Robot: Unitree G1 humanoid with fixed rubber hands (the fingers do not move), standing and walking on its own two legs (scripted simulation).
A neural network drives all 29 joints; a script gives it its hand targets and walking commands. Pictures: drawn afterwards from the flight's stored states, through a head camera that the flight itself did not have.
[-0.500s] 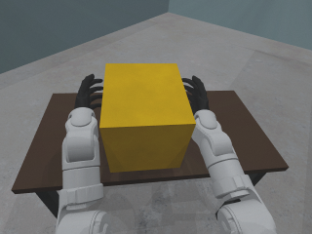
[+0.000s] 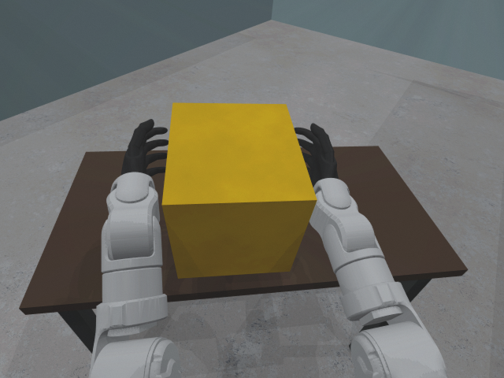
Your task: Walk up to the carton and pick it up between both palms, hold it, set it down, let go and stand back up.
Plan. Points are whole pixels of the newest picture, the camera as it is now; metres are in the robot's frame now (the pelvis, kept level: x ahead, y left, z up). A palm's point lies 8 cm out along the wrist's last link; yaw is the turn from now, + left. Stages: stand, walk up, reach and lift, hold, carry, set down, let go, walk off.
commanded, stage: hold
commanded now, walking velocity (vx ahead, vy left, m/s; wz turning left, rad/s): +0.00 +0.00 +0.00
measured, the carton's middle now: (233, 189) +0.37 +0.01 +0.14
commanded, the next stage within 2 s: none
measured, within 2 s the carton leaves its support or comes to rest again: neither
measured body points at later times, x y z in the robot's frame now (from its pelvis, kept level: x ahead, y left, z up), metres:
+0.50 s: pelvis +0.00 +0.00 +0.00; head -0.04 +0.03 +0.45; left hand +0.37 +0.15 +0.18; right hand +0.37 -0.13 +0.17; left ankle +0.02 +0.11 -0.75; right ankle +0.02 -0.12 -0.75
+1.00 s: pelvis +0.00 +0.00 +0.00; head -0.03 +0.03 +0.45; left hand +0.37 +0.15 +0.18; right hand +0.37 -0.13 +0.17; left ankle +0.02 +0.11 -0.75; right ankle +0.02 -0.12 -0.75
